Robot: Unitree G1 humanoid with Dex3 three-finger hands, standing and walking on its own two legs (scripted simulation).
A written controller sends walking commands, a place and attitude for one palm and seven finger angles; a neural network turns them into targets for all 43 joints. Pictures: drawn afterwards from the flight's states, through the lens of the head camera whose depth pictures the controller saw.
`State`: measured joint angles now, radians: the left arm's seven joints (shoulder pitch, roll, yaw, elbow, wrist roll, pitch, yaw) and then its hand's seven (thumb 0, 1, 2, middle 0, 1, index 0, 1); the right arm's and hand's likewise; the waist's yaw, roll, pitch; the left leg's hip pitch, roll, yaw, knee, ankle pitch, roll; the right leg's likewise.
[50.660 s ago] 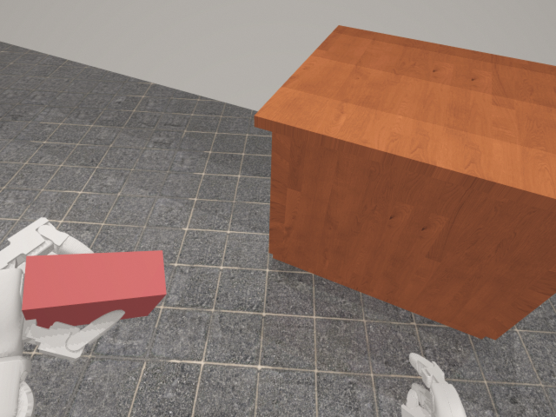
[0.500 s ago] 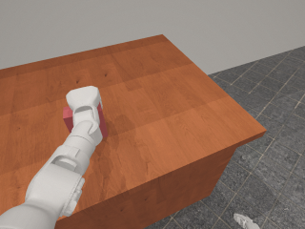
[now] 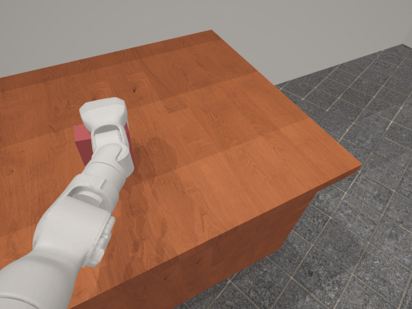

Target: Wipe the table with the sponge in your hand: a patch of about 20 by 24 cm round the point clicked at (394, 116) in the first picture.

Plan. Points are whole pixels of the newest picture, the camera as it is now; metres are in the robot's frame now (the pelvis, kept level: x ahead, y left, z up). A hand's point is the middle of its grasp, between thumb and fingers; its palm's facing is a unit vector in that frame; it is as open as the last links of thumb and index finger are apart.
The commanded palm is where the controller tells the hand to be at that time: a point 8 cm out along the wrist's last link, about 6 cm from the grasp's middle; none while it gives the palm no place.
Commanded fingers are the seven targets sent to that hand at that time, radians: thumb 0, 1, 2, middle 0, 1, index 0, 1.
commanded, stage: wipe back along the third lane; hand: left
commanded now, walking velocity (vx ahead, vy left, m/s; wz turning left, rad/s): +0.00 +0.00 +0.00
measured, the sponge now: (109, 154) +0.45 +0.22 +0.03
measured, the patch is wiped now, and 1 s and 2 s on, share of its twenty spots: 1.00 1.00 1.00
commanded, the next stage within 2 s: slide back across to the middle lane in 1.78 s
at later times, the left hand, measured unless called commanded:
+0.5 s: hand (118, 152) +0.41 +0.18 +0.09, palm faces +0.01 -0.02 -1.00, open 9.4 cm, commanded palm +0.36 +0.15 +0.12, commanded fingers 0.00 0.10 1.30 -1.20 -1.60 -1.20 -1.60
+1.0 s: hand (128, 176) +0.35 +0.15 +0.09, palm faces +0.05 -0.05 -1.00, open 9.3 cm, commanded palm +0.30 +0.13 +0.11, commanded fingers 0.00 0.10 1.30 -1.20 -1.60 -1.20 -1.60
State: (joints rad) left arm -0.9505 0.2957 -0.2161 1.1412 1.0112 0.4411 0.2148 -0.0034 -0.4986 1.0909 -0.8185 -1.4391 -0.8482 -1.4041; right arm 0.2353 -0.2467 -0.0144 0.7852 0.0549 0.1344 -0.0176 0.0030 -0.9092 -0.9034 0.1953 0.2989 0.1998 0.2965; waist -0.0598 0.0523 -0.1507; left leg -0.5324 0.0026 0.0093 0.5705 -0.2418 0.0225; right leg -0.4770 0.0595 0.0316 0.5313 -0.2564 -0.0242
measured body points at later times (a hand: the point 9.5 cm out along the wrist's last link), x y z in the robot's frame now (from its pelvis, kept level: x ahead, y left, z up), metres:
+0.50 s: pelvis +0.02 +0.00 +0.01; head +0.00 -0.02 +0.45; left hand +0.40 +0.18 +0.14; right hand +0.25 -0.20 -0.08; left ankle +0.02 +0.10 -0.73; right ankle -0.01 -0.11 -0.73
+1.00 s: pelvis +0.00 -0.02 +0.01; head -0.04 -0.06 +0.45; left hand +0.34 +0.15 +0.14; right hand +0.23 -0.23 -0.08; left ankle +0.02 +0.10 -0.73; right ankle -0.01 -0.11 -0.73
